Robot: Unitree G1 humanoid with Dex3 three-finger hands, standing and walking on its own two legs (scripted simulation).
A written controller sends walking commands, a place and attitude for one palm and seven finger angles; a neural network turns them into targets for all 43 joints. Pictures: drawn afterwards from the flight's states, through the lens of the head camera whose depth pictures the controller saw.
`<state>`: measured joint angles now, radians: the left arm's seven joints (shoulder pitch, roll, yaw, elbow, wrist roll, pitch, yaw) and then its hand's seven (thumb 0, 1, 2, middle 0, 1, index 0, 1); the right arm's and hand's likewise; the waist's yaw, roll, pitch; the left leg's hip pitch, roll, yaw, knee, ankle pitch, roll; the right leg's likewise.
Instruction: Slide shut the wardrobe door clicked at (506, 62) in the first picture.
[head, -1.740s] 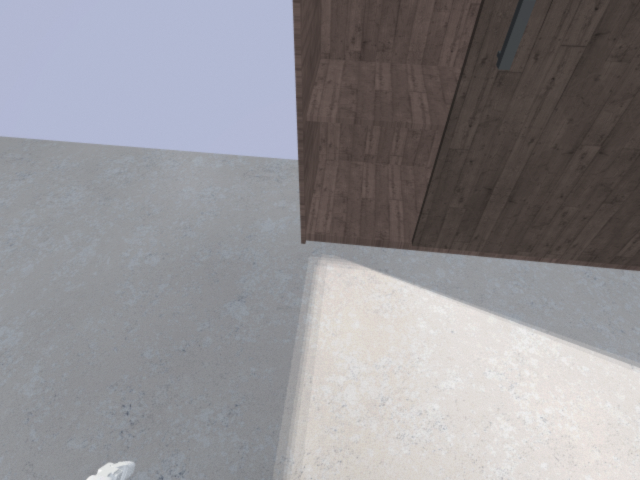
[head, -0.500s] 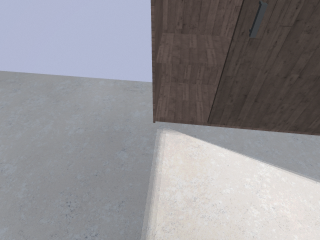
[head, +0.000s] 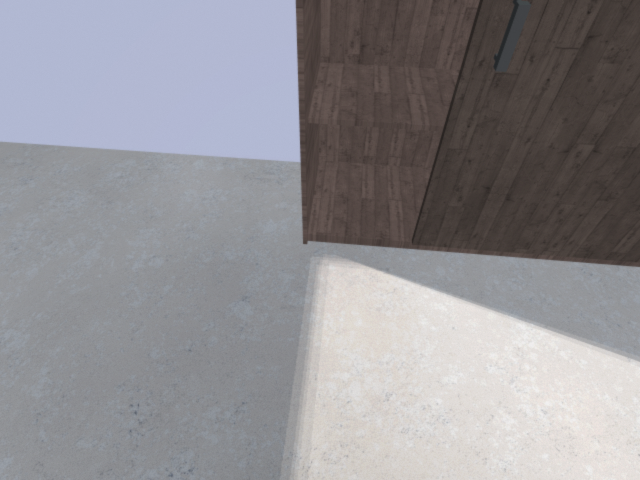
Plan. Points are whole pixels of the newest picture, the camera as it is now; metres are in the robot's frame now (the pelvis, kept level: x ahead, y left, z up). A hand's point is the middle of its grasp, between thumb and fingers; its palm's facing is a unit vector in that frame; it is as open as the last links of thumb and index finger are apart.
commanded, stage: walk to a spot facing it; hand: right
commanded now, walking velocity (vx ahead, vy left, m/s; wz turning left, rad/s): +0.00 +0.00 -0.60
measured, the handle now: (508, 34) +1.09 -0.40 +0.11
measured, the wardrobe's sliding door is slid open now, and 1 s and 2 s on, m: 0.44 0.44 0.44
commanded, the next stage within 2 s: turn to face it in 1.22 s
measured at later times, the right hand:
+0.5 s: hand out of the picture +0.02 -0.26 -0.18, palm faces +0.27 +0.95 -0.17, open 7.4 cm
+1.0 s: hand out of the picture +0.17 -0.26 -0.16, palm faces +0.54 +0.81 -0.22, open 7.4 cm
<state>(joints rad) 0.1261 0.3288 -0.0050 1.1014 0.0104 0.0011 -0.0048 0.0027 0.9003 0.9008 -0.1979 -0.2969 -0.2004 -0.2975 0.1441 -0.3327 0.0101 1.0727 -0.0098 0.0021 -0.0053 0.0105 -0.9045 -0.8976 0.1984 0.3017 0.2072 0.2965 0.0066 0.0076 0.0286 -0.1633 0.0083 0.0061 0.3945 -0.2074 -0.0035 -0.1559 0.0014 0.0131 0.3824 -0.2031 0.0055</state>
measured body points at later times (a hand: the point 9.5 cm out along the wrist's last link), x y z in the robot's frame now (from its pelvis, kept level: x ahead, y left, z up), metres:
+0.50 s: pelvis +0.02 -0.05 +0.00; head +0.02 -0.09 +0.45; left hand +0.06 +0.18 -0.14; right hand +0.00 -0.31 -0.16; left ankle +0.06 +0.10 -0.66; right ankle -0.01 -0.11 -0.75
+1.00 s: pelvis +0.20 -0.06 -0.01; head +0.21 -0.06 +0.44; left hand +0.34 +0.16 -0.16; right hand +0.14 -0.30 -0.14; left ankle +0.26 +0.03 -0.74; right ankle +0.10 -0.14 -0.65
